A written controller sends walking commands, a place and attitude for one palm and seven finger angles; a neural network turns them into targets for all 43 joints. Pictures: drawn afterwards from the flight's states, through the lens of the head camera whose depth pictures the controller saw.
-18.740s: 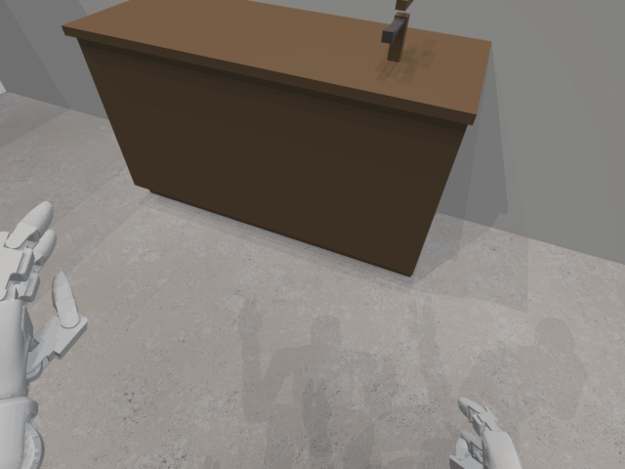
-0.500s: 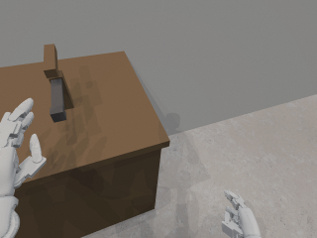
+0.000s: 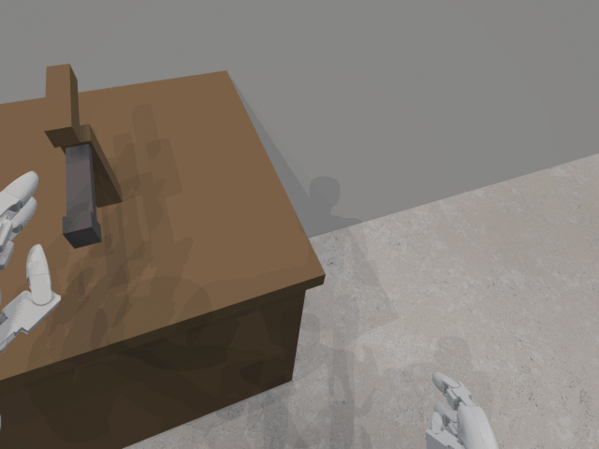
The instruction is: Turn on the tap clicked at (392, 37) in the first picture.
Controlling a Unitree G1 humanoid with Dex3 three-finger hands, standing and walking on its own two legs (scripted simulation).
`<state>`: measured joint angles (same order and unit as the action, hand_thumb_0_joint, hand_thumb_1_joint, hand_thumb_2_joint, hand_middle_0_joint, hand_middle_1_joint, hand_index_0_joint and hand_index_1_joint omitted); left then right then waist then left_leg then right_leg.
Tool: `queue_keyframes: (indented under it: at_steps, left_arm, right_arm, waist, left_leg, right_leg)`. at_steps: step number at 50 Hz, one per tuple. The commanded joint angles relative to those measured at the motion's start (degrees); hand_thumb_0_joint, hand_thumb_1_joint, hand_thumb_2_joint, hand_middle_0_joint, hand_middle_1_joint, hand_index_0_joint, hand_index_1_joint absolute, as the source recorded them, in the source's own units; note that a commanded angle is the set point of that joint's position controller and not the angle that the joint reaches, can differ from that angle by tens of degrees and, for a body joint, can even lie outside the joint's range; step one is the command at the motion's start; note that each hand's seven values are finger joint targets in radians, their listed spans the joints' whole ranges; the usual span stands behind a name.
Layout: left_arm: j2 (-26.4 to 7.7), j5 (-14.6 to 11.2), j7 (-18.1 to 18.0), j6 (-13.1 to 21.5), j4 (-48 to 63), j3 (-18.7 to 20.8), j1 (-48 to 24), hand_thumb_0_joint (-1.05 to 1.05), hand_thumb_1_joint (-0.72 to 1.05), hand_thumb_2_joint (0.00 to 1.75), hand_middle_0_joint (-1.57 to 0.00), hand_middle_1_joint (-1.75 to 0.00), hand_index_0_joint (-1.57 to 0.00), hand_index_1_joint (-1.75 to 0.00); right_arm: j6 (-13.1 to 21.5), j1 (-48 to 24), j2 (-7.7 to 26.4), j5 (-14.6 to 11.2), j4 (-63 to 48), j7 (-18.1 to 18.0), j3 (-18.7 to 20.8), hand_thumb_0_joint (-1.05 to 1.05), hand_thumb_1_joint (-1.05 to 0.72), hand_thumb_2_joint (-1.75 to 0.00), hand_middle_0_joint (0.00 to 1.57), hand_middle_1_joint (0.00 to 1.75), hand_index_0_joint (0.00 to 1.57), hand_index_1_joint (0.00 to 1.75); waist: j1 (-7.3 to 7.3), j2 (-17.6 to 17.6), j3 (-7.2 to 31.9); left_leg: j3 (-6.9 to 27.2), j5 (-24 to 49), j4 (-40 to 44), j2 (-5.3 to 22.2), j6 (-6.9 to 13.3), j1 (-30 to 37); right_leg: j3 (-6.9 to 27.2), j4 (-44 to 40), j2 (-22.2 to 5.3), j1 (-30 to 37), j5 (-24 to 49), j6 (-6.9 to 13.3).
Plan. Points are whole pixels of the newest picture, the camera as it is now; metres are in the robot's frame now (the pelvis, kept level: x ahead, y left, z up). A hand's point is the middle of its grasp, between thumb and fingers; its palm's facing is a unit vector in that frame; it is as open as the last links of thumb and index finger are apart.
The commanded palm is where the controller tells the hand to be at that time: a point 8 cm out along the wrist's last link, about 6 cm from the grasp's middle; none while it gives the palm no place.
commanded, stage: come to a stop and stand still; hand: left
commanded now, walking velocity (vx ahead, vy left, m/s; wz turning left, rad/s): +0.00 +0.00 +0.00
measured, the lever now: (82, 229) +0.31 +0.27 +0.14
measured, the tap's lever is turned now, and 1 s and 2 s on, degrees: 0 0 0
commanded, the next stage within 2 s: look again from close up in 0.20 s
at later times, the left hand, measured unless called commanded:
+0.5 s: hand (55, 316) +0.20 +0.23 +0.17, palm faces +0.42 -0.84 -0.33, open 7.4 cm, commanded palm +0.15 +0.26 +0.18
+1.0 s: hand (88, 312) +0.21 +0.21 +0.16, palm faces +0.25 -0.87 -0.43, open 7.4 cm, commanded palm +0.14 +0.27 +0.18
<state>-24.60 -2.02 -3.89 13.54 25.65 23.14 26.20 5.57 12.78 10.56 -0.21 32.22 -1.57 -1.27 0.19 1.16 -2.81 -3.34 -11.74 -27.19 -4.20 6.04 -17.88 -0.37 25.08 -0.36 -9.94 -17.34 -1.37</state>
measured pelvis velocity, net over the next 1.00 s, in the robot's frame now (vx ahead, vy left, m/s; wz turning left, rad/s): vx -0.02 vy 0.00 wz -0.03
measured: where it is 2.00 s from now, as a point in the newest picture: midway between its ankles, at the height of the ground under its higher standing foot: outside the picture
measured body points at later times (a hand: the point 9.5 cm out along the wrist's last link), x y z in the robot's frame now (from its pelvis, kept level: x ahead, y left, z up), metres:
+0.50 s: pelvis -0.01 -0.02 +0.00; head -0.01 +0.00 +0.45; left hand +0.17 +0.28 +0.18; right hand +0.17 -0.24 -0.07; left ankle +0.03 +0.04 -0.74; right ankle -0.05 -0.14 -0.74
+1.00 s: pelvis -0.02 +0.00 +0.00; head +0.01 -0.01 +0.45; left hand +0.19 +0.26 +0.18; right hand +0.15 -0.24 -0.08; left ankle +0.03 +0.04 -0.74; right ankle -0.05 -0.14 -0.74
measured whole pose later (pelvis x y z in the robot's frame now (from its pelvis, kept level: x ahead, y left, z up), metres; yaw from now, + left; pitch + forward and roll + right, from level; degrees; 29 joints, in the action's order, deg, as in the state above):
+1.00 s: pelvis -0.02 +0.00 +0.00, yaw -2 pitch +1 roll -1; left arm -20.5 -2.3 -2.7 11.9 28.6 19.8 25.6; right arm 5.4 11.1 12.6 -1.4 30.7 1.9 0.4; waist -0.9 -1.5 -3.3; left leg -4.6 -11.4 -29.4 -2.9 5.7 -18.9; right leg 0.6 28.7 0.6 -12.1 -17.2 -1.0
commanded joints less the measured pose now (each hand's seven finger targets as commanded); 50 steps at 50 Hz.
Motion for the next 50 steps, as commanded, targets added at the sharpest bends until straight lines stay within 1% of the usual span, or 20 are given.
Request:
queue_keyframes:
  at_steps: [1, 5, 9, 13, 16, 22, 27, 28, 29, 36, 37, 38, 39, 41, 43, 45, 46, 48, 49, 50]
  left_arm:
    - [-8.05, -0.50, -2.16, 4.09, 16.68, 6.22, -7.60, 0.00, 0.90, 0.90, -0.20, -0.30, -0.20, -0.30]
    - [-4.98, -0.16, -2.37, 2.92, 16.99, 3.28, -3.31, 0.00, 0.90, 0.90, -0.20, -0.30, -0.20, -0.30]
    - [-5.15, -0.49, -2.71, 2.02, 11.98, 4.88, -1.21, 0.00, 0.90, 0.90, -0.20, -0.30, -0.20, -0.30]
    - [-7.43, -0.91, -2.76, 2.06, 11.65, 6.55, -4.72, 0.00, 0.90, 0.90, -0.20, -0.30, -0.20, -0.30]
    - [-6.12, -0.94, -2.53, 2.12, 11.15, 4.47, -6.89, 0.00, 0.90, 0.90, -0.20, -0.30, -0.20, -0.30]
    - [-4.19, -0.43, -2.57, 1.69, 11.95, 0.86, -9.25, 0.00, 0.90, 0.90, -0.20, -0.30, -0.20, -0.30]
    - [-4.65, -0.21, -2.80, 1.36, 9.82, 1.54, -8.83, 0.00, 0.90, 0.90, -0.20, -0.30, -0.20, -0.30]
    - [-6.07, -0.10, -3.03, 1.25, 10.27, 3.13, -8.76, 0.00, 0.90, 0.90, -0.20, -0.30, -0.20, -0.30]
    - [-4.75, -0.38, -2.84, 1.28, 9.17, 2.10, -8.34, 0.00, 0.90, 0.90, -0.20, -0.30, -0.20, -0.30]
    - [-5.72, -0.73, -2.64, 1.74, 12.21, 2.89, -6.99, 0.00, 0.90, 0.90, -0.20, -0.30, -0.20, -0.30]
    - [-51.09, 7.59, -2.98, 7.83, 27.70, 34.55, -64.98, 0.00, 0.90, 0.90, -0.20, -0.30, -0.20, -0.30]
    - [-29.36, 2.95, -1.96, 5.05, 1.51, 21.54, -49.41, 0.00, 0.90, 0.90, -0.20, -0.30, -0.20, -0.30]
    - [-17.70, 0.73, -0.94, 4.42, 3.72, 12.29, -34.30, 0.00, 0.90, 0.90, -0.20, -0.30, -0.20, -0.30]
    - [-6.87, -0.62, 0.55, 3.24, -0.60, 3.84, -18.54, 0.00, 0.90, 0.90, -0.20, -0.30, -0.20, -0.30]
    - [0.29, -1.62, 1.46, 2.08, 5.09, -1.20, -4.88, 0.00, 0.90, 0.90, -0.20, -0.30, -0.20, -0.30]
    - [-1.80, -1.03, 1.30, 1.22, 13.38, -0.42, 0.79, 0.00, 0.90, 0.90, -0.20, -0.30, -0.20, -0.30]
    - [-3.63, -0.73, 0.95, 0.83, 14.48, 0.99, 1.64, 0.00, 0.90, 0.90, -0.20, -0.30, -0.20, -0.30]
    - [-10.77, -0.59, -1.07, 0.39, 14.49, 8.75, 1.83, 0.00, 0.90, 0.90, -0.20, -0.30, -0.20, -0.30]
    - [-9.46, -1.01, -1.32, 0.68, 13.19, 8.56, 1.41, 0.00, 0.90, 0.90, -0.20, -0.30, -0.20, -0.30]
    - [-10.52, -1.26, -1.57, 1.23, 13.18, 10.05, -0.14, 0.00, 0.90, 0.90, -0.20, -0.30, -0.20, -0.30]
  right_arm:
    - [4.03, -4.35, 8.46, -0.17, -9.24, -0.54, 3.46, 0.00, -0.90, -0.90, 0.20, 0.30, 0.20, 0.30]
    - [4.10, -3.88, 8.53, -0.49, -8.70, 0.40, 3.85, 0.00, -0.90, -0.90, 0.20, 0.30, 0.20, 0.30]
    - [2.23, -4.66, 8.59, -0.67, -8.28, -0.26, 3.63, 0.00, -0.90, -0.90, 0.20, 0.30, 0.20, 0.30]
    - [1.53, -6.27, 8.28, -0.85, -8.66, -1.48, 3.30, 0.00, -0.90, -0.90, 0.20, 0.30, 0.20, 0.30]
    - [1.83, -6.30, 8.18, -0.67, -8.93, -1.72, 3.02, 0.00, -0.90, -0.90, 0.20, 0.30, 0.20, 0.30]
    - [2.83, -6.49, 8.41, -0.65, -8.74, -1.71, 2.88, 0.00, -0.90, -0.90, 0.20, 0.30, 0.20, 0.30]
    - [2.72, -6.62, 8.25, -0.47, -8.48, -1.78, 2.79, 0.00, -0.90, -0.90, 0.20, 0.30, 0.20, 0.30]
    - [2.46, -6.93, 8.32, -0.43, -8.38, -1.99, 2.83, 0.00, -0.90, -0.90, 0.20, 0.30, 0.20, 0.30]
    - [2.36, -6.57, 8.24, -0.35, -8.26, -1.91, 2.76, 0.00, -0.90, -0.90, 0.20, 0.30, 0.20, 0.30]
    - [2.74, -6.51, 8.52, -0.45, -8.64, -1.73, 2.92, 0.00, -0.90, -0.90, 0.20, 0.30, 0.20, 0.30]
    - [4.94, -1.37, 10.54, 2.01, -8.49, -0.54, 2.98, 0.00, -0.90, -0.90, 0.20, 0.30, 0.20, 0.30]
    - [3.40, -6.30, 6.00, -0.84, -1.82, -0.91, 2.52, 0.00, -0.90, -0.90, 0.20, 0.30, 0.20, 0.30]
    - [3.31, -6.45, 7.10, 0.52, -4.61, -0.31, 3.33, 0.00, -0.90, -0.90, 0.20, 0.30, 0.20, 0.30]
    - [4.41, -3.50, 8.96, -1.36, -7.36, 0.94, 4.74, 0.00, -0.90, -0.90, 0.20, 0.30, 0.20, 0.30]
    - [3.89, -3.33, 8.39, -1.91, -8.29, 3.08, 5.09, 0.00, -0.90, -0.90, 0.20, 0.30, 0.20, 0.30]
    - [3.13, -3.71, 8.86, -1.62, -10.04, 4.35, 5.07, 0.00, -0.90, -0.90, 0.20, 0.30, 0.20, 0.30]
    - [2.88, -4.70, 8.85, -1.60, -10.75, 4.26, 4.66, 0.00, -0.90, -0.90, 0.20, 0.30, 0.20, 0.30]
    - [2.02, -6.00, 8.96, -1.58, -11.13, 2.70, 4.03, 0.00, -0.90, -0.90, 0.20, 0.30, 0.20, 0.30]
    - [1.77, -5.74, 8.57, -1.36, -11.41, 1.74, 3.89, 0.00, -0.90, -0.90, 0.20, 0.30, 0.20, 0.30]
    - [1.68, -6.18, 8.30, -1.35, -11.87, 0.83, 3.80, 0.00, -0.90, -0.90, 0.20, 0.30, 0.20, 0.30]
  waist:
    - [0.26, -8.76, 15.98]
    - [0.20, -8.00, 15.63]
    - [0.40, -3.52, 12.43]
    - [0.43, -3.96, 9.09]
    - [0.49, -4.68, 8.22]
    - [0.60, -4.24, 8.20]
    - [0.83, -3.37, 6.62]
    - [0.86, -3.90, 6.82]
    - [0.69, -2.93, 6.75]
    - [0.85, -4.36, 9.31]
    - [1.22, 4.67, -3.85]
    - [0.56, -7.35, 2.37]
    - [1.16, -4.90, 5.32]
    - [1.65, -9.98, 14.92]
    - [2.21, -11.24, 19.18]
    - [2.04, -8.48, 17.61]
    - [2.14, -5.69, 15.25]
    - [1.98, 0.51, 12.96]
    - [1.12, 5.14, 10.91]
    - [0.77, 6.70, 9.08]
  left_leg:
    - [8.74, 31.20, 0.33, 10.24, -6.02, 16.14]
    - [9.03, 32.50, -0.06, 10.67, -6.14, 16.90]
    - [8.30, 19.82, 1.08, 9.30, -5.79, 8.88]
    - [8.64, 10.68, 3.88, 8.91, -5.30, 7.52]
    - [9.16, 4.41, 5.80, 8.88, -4.19, 6.41]
    - [8.85, 2.50, 6.16, 8.16, -3.68, 7.98]
    - [9.16, -1.32, 7.15, 7.84, -3.62, 6.57]
    - [8.76, -0.74, 6.78, 7.72, -3.74, 6.96]
    - [8.93, -0.98, 6.70, 7.55, -3.76, 6.78]
    - [9.16, 4.42, 6.60, 7.63, -3.56, 8.10]
    - [7.63, 6.97, -1.18, 8.35, -2.76, -1.05]
    - [8.30, 9.93, -0.73, 10.08, -4.53, 7.20]
    - [8.65, 9.65, 2.41, 8.91, -5.58, 9.45]
    - [7.36, 12.14, 1.04, 8.32, -3.35, 15.17]
    - [10.04, 18.95, 1.11, 10.40, -1.60, 18.98]
    - [12.78, 21.62, 2.85, 13.21, -0.83, 15.54]
    - [12.73, 17.16, 3.89, 13.45, -1.66, 11.31]
    - [9.97, 6.70, 4.45, 11.54, -3.74, 6.32]
    - [9.36, 3.23, 4.26, 10.22, -4.29, 4.46]
    - [9.01, 0.91, 4.39, 9.42, -4.54, 4.19]
  right_leg:
    - [-0.29, 0.11, -1.85, -0.16, 12.73, 2.93]
    - [-0.44, -0.27, -1.41, -0.99, 11.76, 2.81]
    - [1.06, -2.93, -2.69, 2.12, 14.88, 3.20]
    - [2.14, -4.22, -2.80, 0.10, 11.04, 3.27]
    - [2.38, -5.14, -2.40, 0.62, 8.85, 3.01]
    - [3.07, -6.78, -2.58, 0.37, 8.74, 2.92]
    - [3.11, -8.27, -2.45, 0.11, 5.95, 2.94]
    - [3.28, -8.66, -2.64, -0.09, 6.27, 3.10]
    - [3.00, -8.93, -2.68, -0.19, 5.56, 3.13]
    - [2.05, -6.70, -2.16, 2.23, 9.45, 2.95]
    - [5.04, -12.26, -5.60, -11.37, 15.68, -0.69]
    - [4.05, -5.32, -9.33, -11.48, 8.79, 5.28]
    - [4.71, -2.92, -5.38, -5.62, 11.21, 5.55]
    - [4.98, 0.28, -3.76, -2.36, 14.21, 2.03]
    - [1.92, 5.40, -1.98, -3.26, 13.94, 0.60]
    - [0.68, 6.85, -0.91, -3.33, 5.53, 1.05]
    - [0.36, 3.95, -1.06, -1.77, 3.48, 1.68]
    - [1.24, -0.81, -2.71, 0.59, 5.68, 2.53]
    - [1.51, -1.87, -3.33, 0.04, 5.26, 3.05]
    - [2.39, -2.65, -3.58, -1.57, 3.80, 3.53]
